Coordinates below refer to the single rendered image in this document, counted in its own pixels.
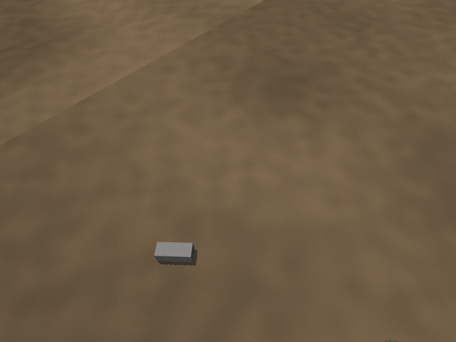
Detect carton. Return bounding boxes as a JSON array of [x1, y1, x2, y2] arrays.
[[154, 242, 195, 262]]

